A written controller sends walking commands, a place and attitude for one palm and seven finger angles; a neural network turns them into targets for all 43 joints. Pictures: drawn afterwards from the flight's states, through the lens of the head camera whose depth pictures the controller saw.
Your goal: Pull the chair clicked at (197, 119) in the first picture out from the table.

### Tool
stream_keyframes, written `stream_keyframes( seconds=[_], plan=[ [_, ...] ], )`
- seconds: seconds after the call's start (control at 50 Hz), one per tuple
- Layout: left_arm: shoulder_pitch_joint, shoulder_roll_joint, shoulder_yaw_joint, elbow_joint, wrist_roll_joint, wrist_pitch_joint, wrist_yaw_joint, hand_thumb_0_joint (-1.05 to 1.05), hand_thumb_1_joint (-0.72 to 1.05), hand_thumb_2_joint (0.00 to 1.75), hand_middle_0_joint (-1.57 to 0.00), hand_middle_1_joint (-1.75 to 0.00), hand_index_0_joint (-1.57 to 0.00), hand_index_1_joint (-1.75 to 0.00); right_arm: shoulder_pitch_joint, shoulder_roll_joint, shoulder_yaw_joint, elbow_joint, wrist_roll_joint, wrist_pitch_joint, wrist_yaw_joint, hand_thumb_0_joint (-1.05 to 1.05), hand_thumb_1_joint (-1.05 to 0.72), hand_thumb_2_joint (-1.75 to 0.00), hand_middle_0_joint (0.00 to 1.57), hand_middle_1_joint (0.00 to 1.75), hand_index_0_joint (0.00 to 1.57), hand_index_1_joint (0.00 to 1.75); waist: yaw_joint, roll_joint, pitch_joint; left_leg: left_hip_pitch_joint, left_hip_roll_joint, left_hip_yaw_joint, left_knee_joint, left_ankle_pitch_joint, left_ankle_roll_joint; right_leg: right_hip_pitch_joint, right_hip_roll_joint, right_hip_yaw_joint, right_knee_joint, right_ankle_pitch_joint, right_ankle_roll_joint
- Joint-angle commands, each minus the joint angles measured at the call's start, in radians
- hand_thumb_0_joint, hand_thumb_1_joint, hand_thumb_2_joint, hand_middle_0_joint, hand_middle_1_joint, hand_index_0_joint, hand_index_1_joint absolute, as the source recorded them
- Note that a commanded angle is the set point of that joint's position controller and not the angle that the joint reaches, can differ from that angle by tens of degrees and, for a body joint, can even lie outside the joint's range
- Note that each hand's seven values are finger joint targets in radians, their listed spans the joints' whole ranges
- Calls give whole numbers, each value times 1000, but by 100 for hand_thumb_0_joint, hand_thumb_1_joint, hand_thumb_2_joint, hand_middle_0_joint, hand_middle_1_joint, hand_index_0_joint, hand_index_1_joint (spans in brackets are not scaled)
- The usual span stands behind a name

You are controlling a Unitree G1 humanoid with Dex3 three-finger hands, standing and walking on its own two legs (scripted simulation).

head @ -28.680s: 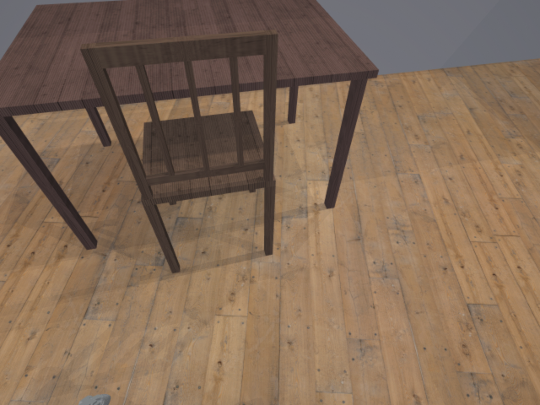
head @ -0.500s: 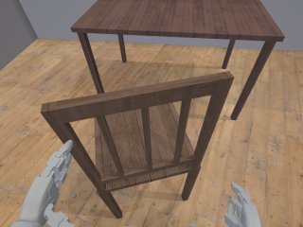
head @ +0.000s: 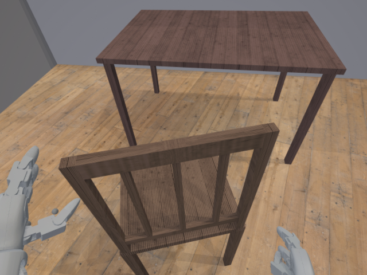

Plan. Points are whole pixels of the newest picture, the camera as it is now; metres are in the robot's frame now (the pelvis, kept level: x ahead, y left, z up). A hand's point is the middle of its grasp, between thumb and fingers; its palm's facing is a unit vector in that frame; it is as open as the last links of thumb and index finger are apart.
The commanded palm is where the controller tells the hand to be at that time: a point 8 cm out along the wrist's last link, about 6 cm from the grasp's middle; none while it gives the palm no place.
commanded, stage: draw the hand back to the body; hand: left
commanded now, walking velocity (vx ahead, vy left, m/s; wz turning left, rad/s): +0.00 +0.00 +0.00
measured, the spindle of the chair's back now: (180, 199) +0.31 +0.06 -0.04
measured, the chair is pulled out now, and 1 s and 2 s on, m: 0.57 0.57 0.57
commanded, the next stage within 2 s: step back with the hand held close in 0.52 s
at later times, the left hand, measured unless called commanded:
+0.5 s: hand (43, 188) +0.20 +0.26 +0.16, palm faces +0.43 -0.79 -0.45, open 7.5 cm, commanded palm +0.16 +0.31 +0.18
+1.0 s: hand (41, 203) +0.18 +0.26 +0.15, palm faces +0.29 -0.79 -0.55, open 7.4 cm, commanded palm +0.13 +0.31 +0.18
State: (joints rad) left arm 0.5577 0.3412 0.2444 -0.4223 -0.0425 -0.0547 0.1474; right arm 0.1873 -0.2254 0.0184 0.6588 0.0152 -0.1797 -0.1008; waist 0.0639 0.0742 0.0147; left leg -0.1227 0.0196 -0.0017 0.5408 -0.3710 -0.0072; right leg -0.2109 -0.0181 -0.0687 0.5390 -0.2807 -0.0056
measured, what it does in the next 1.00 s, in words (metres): stands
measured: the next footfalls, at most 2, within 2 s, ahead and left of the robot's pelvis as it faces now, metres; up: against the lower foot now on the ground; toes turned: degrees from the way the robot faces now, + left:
right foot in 1.88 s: -0.08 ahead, -0.12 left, +0.00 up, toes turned -1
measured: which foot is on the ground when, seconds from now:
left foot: down 0.00-1.00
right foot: down 0.00-1.00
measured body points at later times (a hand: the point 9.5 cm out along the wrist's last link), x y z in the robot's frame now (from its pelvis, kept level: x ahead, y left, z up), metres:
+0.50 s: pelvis +0.02 +0.01 +0.01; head +0.01 -0.01 +0.46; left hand +0.17 +0.30 +0.18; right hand +0.20 -0.22 -0.09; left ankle -0.05 +0.12 -0.73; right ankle +0.01 -0.12 -0.73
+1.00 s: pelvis -0.03 +0.02 +0.01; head -0.01 +0.00 +0.46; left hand +0.16 +0.30 +0.18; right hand +0.13 -0.23 -0.08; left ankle -0.05 +0.12 -0.73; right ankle +0.01 -0.12 -0.73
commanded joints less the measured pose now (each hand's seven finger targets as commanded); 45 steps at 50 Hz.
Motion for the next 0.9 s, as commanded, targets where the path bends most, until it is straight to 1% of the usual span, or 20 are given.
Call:
stream_keyframes(
  seconds=[0.0, 0.12, 0.18, 0.22, 0.32, 0.4, 0.42, 0.48, 0.52, 0.54, 0.56, 0.6, 0.62, 0.64, 0.66, 0.68, 0.7, 0.76, 0.82, 0.88],
  plan=[
    [-105, 223, 200, -271, 6, -72, 29, 0, 68, 80, -17, -26, -17, -26, -118, -101, -40, -146, -4, -52, 5, 0, -90, -90, 20, 30, 20, 30, 7, 39, -96, -12, 20, -30, -111, 387, 16, 125, -34, 73, -92, 288, -37],
    [-150, 214, 233, -217, -4, -61, 26, 0, 90, 90, -20, -30, -20, -30, -120, -102, -43, -131, -5, -30, 13, 0, -90, -90, 20, 30, 20, 30, 1, -24, -70, 17, 34, -22, -130, 464, 17, 144, -33, 53, -110, 345, -29],
    [-91, 160, 200, -131, -7, -46, 12, 0, 90, 90, -20, -30, -20, -30, -124, -104, -55, -128, -3, 0, 19, 0, -90, -90, 20, 30, 20, 30, 0, -73, -56, 20, 41, -7, -132, 477, 23, 138, -36, 43, -113, 368, -21],
    [-86, 149, 180, -148, -7, -46, 3, 0, 90, 90, -20, -30, -20, -30, -124, -105, -55, -131, 0, 10, 29, 0, -90, -90, 20, 30, 20, 30, -1, -31, -66, 23, 40, -7, -135, 500, 19, 146, -36, 45, -113, 374, -22],
    [-116, 223, 227, -276, -2, -55, 12, 0, 90, 90, -20, -30, -20, -30, -132, -104, -51, -146, -9, 7, 30, 0, -90, -90, 20, 30, 20, 30, 12, 20, -155, 58, 34, -18, -136, 537, 15, 189, -37, 54, -111, 392, -26],
    [-118, 240, 244, -294, -2, -45, 22, 0, 90, 90, -20, -30, -20, -30, -135, -103, -48, -140, -9, 1, 25, 0, -90, -90, 20, 30, 20, 30, 9, 38, -129, 57, 36, -22, -138, 546, 5, 180, -29, 60, -120, 381, -32],
    [-119, 223, 229, -286, 0, -45, 21, 0, 90, 90, -20, -30, -20, -30, -128, -100, -45, -138, -8, 0, 25, 0, -90, -90, 20, 30, 20, 30, 7, 49, -118, 58, 37, -22, -142, 547, 5, 176, -33, 55, -121, 374, -31],
    [-120, 198, 215, -228, -5, -37, 20, 0, 90, 90, -20, -30, -20, -30, -130, -104, -49, -134, -5, 9, 22, 0, -90, -90, 20, 30, 20, 30, 1, 1, -64, 40, 42, -17, -153, 498, 8, 150, -29, 46, -129, 339, -27],
    [-126, 187, 204, -209, -3, -35, 16, 0, 90, 90, -20, -30, -20, -30, -130, -105, -48, -133, -4, 11, 24, 0, -90, -90, 20, 30, 20, 30, 0, 10, -52, 33, 41, -17, -159, 485, 8, 146, -29, 44, -132, 325, -28],
    [-119, 179, 200, -185, -8, -33, 15, 0, 90, 90, -20, -30, -20, -30, -134, -106, -49, -132, -3, 15, 23, 0, -90, -90, 20, 30, 20, 30, 0, -12, -37, 24, 42, -17, -164, 465, 9, 141, -28, 42, -133, 313, -26],
    [-125, 177, 194, -191, -7, -36, 13, 0, 90, 90, -20, -30, -20, -30, -133, -109, -51, -135, -3, 17, 24, 0, -90, -90, 20, 30, 20, 30, 0, -33, -43, 28, 42, -17, -164, 455, 12, 138, -27, 42, -133, 307, -25],
    [-123, 184, 200, -190, -8, -35, 10, 0, 90, 90, -20, -30, -20, -30, -142, -111, -51, -135, -4, 18, 26, 0, -90, -90, 20, 30, 20, 30, 3, -24, -47, 15, 37, -19, -165, 433, 12, 147, -25, 48, -135, 300, -28],
    [-178, 181, 176, -244, -7, -44, 7, 0, 90, 90, -20, -30, -20, -30, -140, -112, -45, -145, -5, 12, 29, 0, -90, -90, 20, 30, 20, 30, -1, -13, -66, 26, 34, -17, -165, 435, 16, 154, -30, 47, -135, 307, -26],
    [-343, 373, 353, -301, -22, -106, 8, 0, 90, 90, -20, -30, -20, -30, -107, -113, -52, -185, 16, 24, 17, 0, -90, -90, 20, 30, 20, 30, -28, -36, 0, 15, 65, -16, -157, 339, 33, 49, -76, 190, -187, 426, -32],
    [-261, 302, 312, -223, -17, -115, 1, 0, 90, 90, -20, -30, -20, -30, -113, -98, -49, -160, 5, 29, 12, 0, -90, -90, 20, 30, 20, 30, -36, -64, -3, 18, 62, -25, -161, 309, 32, 51, -97, 191, -184, 454, -38],
    [-197, 273, 290, -203, -14, -113, -1, 0, 90, 90, -20, -30, -20, -30, -124, -97, -49, -168, 3, 35, 12, 0, -90, -90, 20, 30, 20, 30, -35, -80, -14, 29, 61, -23, -161, 323, 34, 50, -101, 192, -178, 482, -35],
    [-201, 264, 285, -221, -14, -114, -6, 0, 90, 90, -20, -30, -20, -30, -124, -103, -49, -179, 3, 38, 13, 0, -90, -90, 20, 30, 20, 30, -38, -55, -36, 29, 59, -23, -169, 345, 30, 73, -98, 193, -164, 499, -35],
    [-74, 199, 240, -184, -2, -107, -3, 0, 90, 90, -20, -30, -20, -30, -129, -104, -51, -193, -4, 55, 13, 0, -90, -90, 20, 30, 20, 30, -35, 10, -110, 51, 77, -15, -171, 437, 33, 91, -98, 168, -134, 508, -21],
    [6, 208, 255, -202, 6, -108, 6, 0, 90, 90, -20, -30, -20, -30, -135, -98, -55, -211, -5, 70, 15, 0, -90, -90, 20, 30, 20, 30, -31, 0, -173, 37, 86, -19, -171, 477, 33, 119, -96, 150, -111, 503, -14],
    [34, 248, 297, -244, 10, -113, 19, 0, 90, 90, -20, -30, -20, -30, -137, -95, -66, -225, -3, 82, 10, 0, -90, -90, 20, 30, 20, 30, -32, -74, -176, -9, 91, -34, -170, 437, 34, 105, -96, 157, -104, 485, -9]
  ],
)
